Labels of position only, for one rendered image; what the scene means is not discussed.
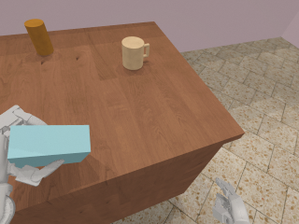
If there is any robot right hand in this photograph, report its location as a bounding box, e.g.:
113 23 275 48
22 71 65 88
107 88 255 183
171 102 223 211
212 177 250 224

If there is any robot left forearm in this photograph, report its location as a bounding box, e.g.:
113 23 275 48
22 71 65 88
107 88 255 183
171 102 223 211
0 183 16 224

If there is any table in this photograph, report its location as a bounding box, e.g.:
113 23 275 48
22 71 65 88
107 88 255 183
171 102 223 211
0 21 245 224

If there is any robot left hand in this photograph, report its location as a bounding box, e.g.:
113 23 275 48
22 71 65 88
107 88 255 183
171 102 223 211
0 105 64 187

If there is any sponge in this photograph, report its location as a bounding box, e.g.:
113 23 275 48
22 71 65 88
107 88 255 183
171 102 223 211
7 125 91 168

